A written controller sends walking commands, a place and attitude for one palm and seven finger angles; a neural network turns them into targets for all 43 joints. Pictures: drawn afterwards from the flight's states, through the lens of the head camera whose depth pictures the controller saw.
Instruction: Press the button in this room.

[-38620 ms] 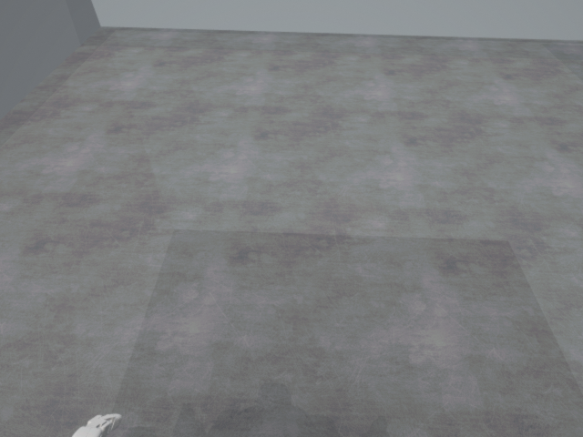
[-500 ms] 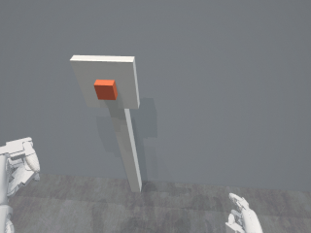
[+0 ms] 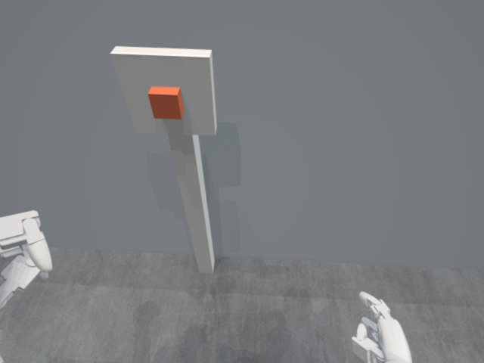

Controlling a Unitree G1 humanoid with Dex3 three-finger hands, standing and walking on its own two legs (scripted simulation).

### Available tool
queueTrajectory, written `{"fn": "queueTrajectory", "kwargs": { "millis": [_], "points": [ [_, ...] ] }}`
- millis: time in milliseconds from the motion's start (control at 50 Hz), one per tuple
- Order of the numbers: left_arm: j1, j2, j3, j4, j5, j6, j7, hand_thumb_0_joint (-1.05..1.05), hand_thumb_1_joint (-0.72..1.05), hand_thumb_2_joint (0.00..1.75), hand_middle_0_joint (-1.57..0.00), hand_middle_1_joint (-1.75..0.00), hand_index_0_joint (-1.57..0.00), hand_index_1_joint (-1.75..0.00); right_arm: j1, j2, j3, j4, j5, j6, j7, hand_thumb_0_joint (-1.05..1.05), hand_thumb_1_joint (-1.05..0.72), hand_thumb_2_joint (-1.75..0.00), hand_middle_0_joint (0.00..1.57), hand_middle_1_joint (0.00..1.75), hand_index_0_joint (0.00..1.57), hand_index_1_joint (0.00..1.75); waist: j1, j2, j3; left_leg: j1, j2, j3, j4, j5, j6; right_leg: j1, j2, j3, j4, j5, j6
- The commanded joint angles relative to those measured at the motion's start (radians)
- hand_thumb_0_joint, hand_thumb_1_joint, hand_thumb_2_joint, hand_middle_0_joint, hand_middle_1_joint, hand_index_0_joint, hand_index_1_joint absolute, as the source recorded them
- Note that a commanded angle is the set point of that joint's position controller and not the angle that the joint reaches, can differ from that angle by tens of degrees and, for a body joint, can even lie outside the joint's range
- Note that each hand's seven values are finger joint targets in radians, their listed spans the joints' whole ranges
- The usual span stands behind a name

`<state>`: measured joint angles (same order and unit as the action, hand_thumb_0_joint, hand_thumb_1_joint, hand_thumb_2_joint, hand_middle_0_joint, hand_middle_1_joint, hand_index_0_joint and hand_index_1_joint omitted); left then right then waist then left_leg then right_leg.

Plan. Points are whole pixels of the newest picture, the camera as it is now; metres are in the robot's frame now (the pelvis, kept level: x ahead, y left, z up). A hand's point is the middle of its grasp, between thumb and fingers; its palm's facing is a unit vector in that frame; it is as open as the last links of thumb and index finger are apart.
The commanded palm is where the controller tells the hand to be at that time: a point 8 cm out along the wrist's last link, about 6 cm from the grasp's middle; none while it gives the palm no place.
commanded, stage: step back with the hand held close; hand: left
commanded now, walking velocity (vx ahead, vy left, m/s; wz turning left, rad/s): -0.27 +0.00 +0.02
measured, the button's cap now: (167, 102) +0.55 +0.20 +0.14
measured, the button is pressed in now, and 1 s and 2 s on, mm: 0 0 0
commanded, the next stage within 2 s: stop stepping back and stand still in 0.52 s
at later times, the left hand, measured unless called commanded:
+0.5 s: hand (25, 339) +0.11 +0.21 +0.18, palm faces +0.30 -0.84 -0.46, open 3.1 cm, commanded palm +0.04 +0.27 +0.19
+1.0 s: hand out of the picture -0.07 +0.21 +0.20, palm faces +0.46 -0.81 -0.35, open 3.1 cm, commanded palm -0.11 +0.24 +0.19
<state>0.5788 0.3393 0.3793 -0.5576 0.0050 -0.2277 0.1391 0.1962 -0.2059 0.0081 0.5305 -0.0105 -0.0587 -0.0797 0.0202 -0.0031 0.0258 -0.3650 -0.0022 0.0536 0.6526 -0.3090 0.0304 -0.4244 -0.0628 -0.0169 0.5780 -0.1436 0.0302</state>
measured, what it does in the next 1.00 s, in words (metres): walks backwards: right foot, then left foot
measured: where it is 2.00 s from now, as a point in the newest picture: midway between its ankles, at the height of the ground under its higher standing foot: outside the picture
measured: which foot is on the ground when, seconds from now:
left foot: down 0.00-0.38, up 0.40-0.50, down 0.52-0.80, up 0.82-1.00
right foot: down 0.00-0.12, up 0.14-0.36, down 0.38-0.56, up 0.58-0.78, down 0.80-1.00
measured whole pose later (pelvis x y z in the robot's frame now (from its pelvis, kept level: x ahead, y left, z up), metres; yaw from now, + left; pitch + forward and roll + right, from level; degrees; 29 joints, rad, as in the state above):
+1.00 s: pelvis -0.25 -0.04 +0.02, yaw -1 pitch +0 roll +3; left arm 0.56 0.33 0.34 -0.53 0.00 -0.18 0.16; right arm 0.27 -0.21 0.02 0.67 -0.03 -0.07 -0.09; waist 0.03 -0.08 -0.12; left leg -0.38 0.02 0.05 0.88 -0.38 0.01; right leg -0.37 -0.06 -0.08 0.51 -0.25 -0.05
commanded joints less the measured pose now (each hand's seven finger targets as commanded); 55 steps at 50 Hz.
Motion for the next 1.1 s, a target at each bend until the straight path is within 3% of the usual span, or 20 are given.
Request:
{"fn": "queueTrajectory", "kwargs": {
  "millis": [0, 60, 120, 180, 280, 320, 380, 420, 480, 520, 560, 740, 760, 800, 860, 1000, 1020, 1040, 1060, 1080],
  "points": [
    [-0.084, 0.198, 0.099, -0.232, -0.005, -0.062, 0.045, 0.0, 0.9, 0.9, -1.3, -1.5, -1.3, -1.5, -0.042, -0.107, -0.046, -0.119, -0.005, -0.047, -0.013, 0.0, -0.9, -0.9, 0.2, 0.3, 0.2, 0.3, -0.025, -0.187, -0.099, 0.106, -0.002, -0.047, 0.12, -0.141, -0.006, -0.148, -0.184, 0.236, -0.343, -0.445, -0.112],
    [-0.068, 0.196, 0.103, -0.263, -0.013, -0.069, 0.055, 0.0, 0.9, 0.9, -1.3, -1.5, -1.3, -1.5, -0.053, -0.121, -0.041, -0.123, -0.009, -0.049, -0.026, 0.0, -0.9, -0.9, 0.2, 0.3, 0.2, 0.3, -0.034, -0.032, -0.123, 0.112, 0.038, -0.11, -0.089, -0.135, 0.011, -0.117, -0.105, 0.126, -0.194, -0.377, -0.076],
    [-0.055, 0.182, 0.136, -0.298, 0.015, -0.091, 0.066, 0.0, 0.9, 0.9, -1.3, -1.5, -1.3, -1.5, -0.073, -0.137, -0.051, -0.143, -0.014, -0.079, -0.035, 0.0, -0.9, -0.9, 0.2, 0.3, 0.2, 0.3, -0.027, 0.368, -0.104, -0.382, 0.335, -0.481, -0.552, -0.488, 0.142, 0.243, 0.106, 0.018, 0.471, -0.229, 0.005],
    [-0.039, 0.199, 0.135, -0.292, 0.011, -0.097, 0.061, 0.0, 0.9, 0.9, -1.3, -1.5, -1.3, -1.5, -0.077, -0.117, -0.065, -0.13, -0.004, -0.102, -0.019, 0.0, -0.9, -0.9, 0.2, 0.3, 0.2, 0.3, -0.019, 0.165, -0.097, -0.247, 0.301, -0.37, -0.429, -0.186, 0.141, 0.133, 0.095, 0.069, 0.526, -0.307, -0.012],
    [0.038, 0.149, 0.071, -0.233, -0.023, -0.085, 0.04, 0.0, 0.9, 0.9, -1.3, -1.5, -1.3, -1.5, -0.061, -0.118, -0.052, -0.072, -0.01, -0.126, 0.009, 0.0, -0.9, -0.9, 0.2, 0.3, 0.2, 0.3, -0.029, 0.209, -0.073, -0.065, 0.201, -0.266, -0.413, -0.086, 0.059, 0.171, 0.103, -0.042, -0.023, -0.329, -0.03],
    [0.006, 0.18, 0.077, -0.255, -0.028, -0.09, 0.026, 0.0, 0.9, 0.9, -1.3, -1.5, -1.3, -1.5, -0.067, -0.122, -0.046, -0.051, -0.016, -0.124, 0.017, 0.0, -0.9, -0.9, 0.2, 0.3, 0.2, 0.3, -0.025, 0.151, -0.102, 0.025, 0.141, -0.205, -0.311, 0.061, 0.013, 0.187, 0.054, 0.01, -0.266, -0.133, -0.057],
    [-0.04, 0.278, 0.145, -0.242, -0.047, -0.105, 0.034, 0.0, 0.9, 0.9, -1.3, -1.5, -1.3, -1.5, -0.087, -0.088, -0.026, -0.047, -0.013, -0.105, 0.005, 0.0, -0.9, -0.9, 0.2, 0.3, 0.2, 0.3, -0.012, -0.117, -0.173, 0.098, 0.023, -0.034, 0.084, 0.027, -0.048, 0.074, -0.216, 0.162, -0.253, 0.421, -0.135],
    [-0.009, 0.262, 0.143, -0.249, -0.043, -0.087, 0.024, 0.0, 0.9, 0.9, -1.3, -1.5, -1.3, -1.5, -0.101, -0.091, -0.037, -0.062, 0.011, -0.109, -0.005, 0.0, -0.9, -0.9, 0.2, 0.3, 0.2, 0.3, 0.002, -0.203, -0.23, -0.014, -0.009, -0.053, 0.149, -0.026, -0.04, 0.219, -0.205, 0.137, -0.158, 0.677, -0.135],
    [0.049, 0.263, 0.174, -0.27, -0.053, -0.066, 0.014, 0.0, 0.9, 0.9, -1.3, -1.5, -1.3, -1.5, -0.131, -0.083, -0.009, -0.086, 0.004, -0.088, -0.03, 0.0, -0.9, -0.9, 0.2, 0.3, 0.2, 0.3, -0.005, -0.105, -0.214, -0.009, 0.017, -0.033, -0.153, 0.242, -0.038, 0.335, -0.128, 0.063, -0.014, 0.856, -0.078],
    [0.048, 0.254, 0.153, -0.303, -0.052, -0.073, 0.004, 0.0, 0.9, 0.9, -1.3, -1.5, -1.3, -1.5, -0.094, -0.121, -0.031, -0.084, 0.003, -0.085, -0.026, 0.0, -0.9, -0.9, 0.2, 0.3, 0.2, 0.3, -0.005, 0.144, -0.286, 0.327, 0.155, -0.152, -0.251, 1.099, 0.014, 0.136, 0.046, -0.018, 0.163, 0.319, 0.001],
    [0.117, 0.207, 0.111, -0.254, -0.047, -0.085, -0.001, 0.0, 0.9, 0.9, -1.3, -1.5, -1.3, -1.5, -0.067, -0.108, -0.051, -0.058, -0.007, -0.108, 0.007, 0.0, -0.9, -0.9, 0.2, 0.3, 0.2, 0.3, 0.002, 0.272, -0.339, 0.514, 0.309, -0.263, -0.197, 1.415, 0.07, -0.045, 0.093, 0.044, 0.261, -0.395, -0.028],
    [0.115, 0.212, 0.132, -0.227, -0.034, -0.003, 0.04, 0.0, 0.9, 0.9, -1.3, -1.5, -1.3, -1.5, -0.106, -0.124, -0.051, -0.126, 0.012, -0.09, -0.003, 0.0, -0.9, -0.9, 0.2, 0.3, 0.2, 0.3, -0.02, 0.19, -0.057, -0.249, 0.148, -0.114, -0.477, -0.385, 0.019, 0.393, 0.096, -0.1, -0.01, -0.321, -0.038],
    [0.081, 0.234, 0.142, -0.221, -0.027, 0.004, 0.042, 0.0, 0.9, 0.9, -1.3, -1.5, -1.3, -1.5, -0.107, -0.119, -0.054, -0.128, 0.008, -0.079, -0.008, 0.0, -0.9, -0.9, 0.2, 0.3, 0.2, 0.3, -0.024, 0.111, -0.042, -0.227, 0.071, -0.056, -0.329, -0.353, -0.012, 0.33, 0.044, -0.047, -0.139, -0.385, -0.063],
    [-0.005, 0.25, 0.118, -0.224, -0.03, 0.01, 0.038, 0.0, 0.9, 0.9, -1.3, -1.5, -1.3, -1.5, -0.111, -0.109, -0.061, -0.1, 0.006, -0.058, -0.013, 0.0, -0.9, -0.9, 0.2, 0.3, 0.2, 0.3, -0.017, -0.274, 0.013, -0.028, -0.038, -0.08, 0.396, -0.14, -0.056, -0.222, -0.345, 0.511, -0.54, -0.764, -0.223],
    [-0.206, 0.256, 0.099, -0.27, -0.017, -0.004, 0.026, 0.0, 0.9, 0.9, -1.3, -1.5, -1.3, -1.5, -0.087, -0.108, -0.043, -0.054, -0.012, -0.066, -0.008, 0.0, -0.9, -0.9, 0.2, 0.3, 0.2, 0.3, -0.06, -0.213, -0.065, -0.047, 0.022, -0.079, 0.546, -0.012, -0.053, -0.201, -0.269, 0.342, -0.472, -0.72, -0.164],
    [-0.135, 0.174, 0.035, -0.18, 0.003, -0.012, 0.054, 0.0, 0.9, 0.9, -1.3, -1.5, -1.3, -1.5, -0.035, -0.116, -0.032, -0.041, -0.019, -0.111, -0.03, 0.0, -0.9, -0.9, 0.2, 0.3, 0.2, 0.3, -0.045, -0.059, -0.115, 0.136, 0.008, 0.037, -0.229, -0.13, 0.025, 0.066, -0.153, 0.104, -0.237, -0.471, -0.09],
    [-0.143, 0.185, 0.045, -0.212, 0.003, -0.021, 0.057, 0.0, 0.9, 0.9, -1.3, -1.5, -1.3, -1.5, -0.019, -0.129, -0.034, -0.053, -0.021, -0.119, -0.03, 0.0, -0.9, -0.9, 0.2, 0.3, 0.2, 0.3, -0.051, 0.062, -0.109, 0.124, 0.034, -0.024, -0.362, -0.205, 0.048, 0.096, -0.088, 0.067, -0.084, -0.458, -0.068],
    [-0.138, 0.188, 0.058, -0.264, 0.004, -0.041, 0.059, 0.0, 0.9, 0.9, -1.3, -1.5, -1.3, -1.5, -0.014, -0.156, -0.045, -0.074, -0.024, -0.126, -0.027, 0.0, -0.9, -0.9, 0.2, 0.3, 0.2, 0.3, -0.046, 0.322, -0.089, 0.119, 0.186, -0.281, -0.495, -0.345, 0.113, 0.03, 0.038, -0.024, 0.196, -0.379, -0.027],
    [-0.111, 0.216, 0.078, -0.278, 0.017, -0.047, 0.055, 0.0, 0.9, 0.9, -1.3, -1.5, -1.3, -1.5, -0.004, -0.134, -0.051, -0.088, -0.016, -0.137, -0.02, 0.0, -0.9, -0.9, 0.2, 0.3, 0.2, 0.3, -0.045, 0.385, -0.044, 0.134, 0.329, -0.444, -0.498, -0.324, 0.175, -0.13, 0.071, -0.085, 0.436, -0.353, -0.005],
    [-0.073, 0.241, 0.123, -0.279, 0.025, -0.052, 0.052, 0.0, 0.9, 0.9, -1.3, -1.5, -1.3, -1.5, -0.026, -0.132, -0.063, -0.076, -0.016, -0.144, -0.011, 0.0, -0.9, -0.9, 0.2, 0.3, 0.2, 0.3, -0.037, 0.278, -0.074, 0.12, 0.339, -0.413, -0.468, -0.144, 0.206, -0.163, 0.073, -0.04, 0.577, -0.32, -0.009]
  ]
}}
